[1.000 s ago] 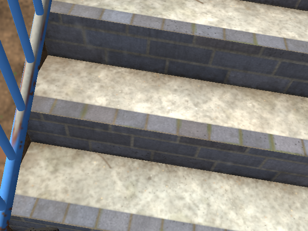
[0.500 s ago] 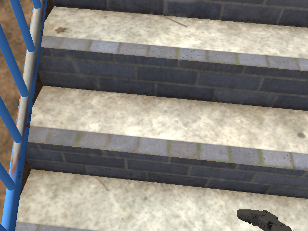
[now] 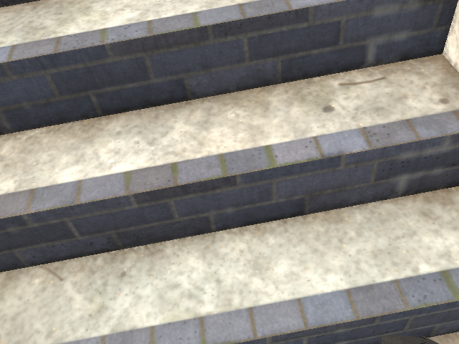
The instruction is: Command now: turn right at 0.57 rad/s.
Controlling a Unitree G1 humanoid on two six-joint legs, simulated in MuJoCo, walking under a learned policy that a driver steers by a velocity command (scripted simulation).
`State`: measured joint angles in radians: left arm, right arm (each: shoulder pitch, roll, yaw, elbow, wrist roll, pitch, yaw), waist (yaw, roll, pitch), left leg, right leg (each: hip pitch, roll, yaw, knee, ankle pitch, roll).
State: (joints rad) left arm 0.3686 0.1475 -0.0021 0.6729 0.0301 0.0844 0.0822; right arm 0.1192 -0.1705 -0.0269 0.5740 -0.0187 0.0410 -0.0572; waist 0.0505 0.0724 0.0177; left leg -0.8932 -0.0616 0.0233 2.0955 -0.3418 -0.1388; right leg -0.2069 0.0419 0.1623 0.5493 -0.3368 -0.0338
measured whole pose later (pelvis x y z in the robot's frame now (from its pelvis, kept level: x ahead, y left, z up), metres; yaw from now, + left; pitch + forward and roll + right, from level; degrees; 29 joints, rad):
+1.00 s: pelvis +0.30 +0.13 +0.22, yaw +22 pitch +6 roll -6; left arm -0.08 0.03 -0.11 0.50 0.00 -0.09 -0.03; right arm 0.62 -0.06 0.02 1.00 0.00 -0.01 -0.05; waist -0.07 0.02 -0.04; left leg 0.01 0.04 -0.26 0.24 -0.18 0.09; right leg -0.99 -0.01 -0.17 1.34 -0.45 -0.07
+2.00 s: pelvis +0.78 +0.42 +0.59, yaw +5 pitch +2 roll -2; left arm -0.03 0.06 -0.10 0.54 -0.02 0.03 -0.04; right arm 0.44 -0.14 0.03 0.99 0.02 -0.02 -0.07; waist -0.02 0.00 0.02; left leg 0.09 0.16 0.38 0.20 -0.23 -0.05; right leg -1.17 -0.07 -0.20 1.59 -0.27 -0.14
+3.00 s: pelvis +1.31 +0.37 +0.95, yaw -19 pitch +5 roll -1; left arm -0.04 0.06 -0.09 0.60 -0.01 -0.05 -0.05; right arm 0.59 -0.02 0.03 1.03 -0.02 -0.06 -0.04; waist -0.11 -0.05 -0.04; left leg -0.11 0.02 0.09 0.37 -0.35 0.02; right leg -1.23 -0.12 -0.02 1.80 -0.07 -0.01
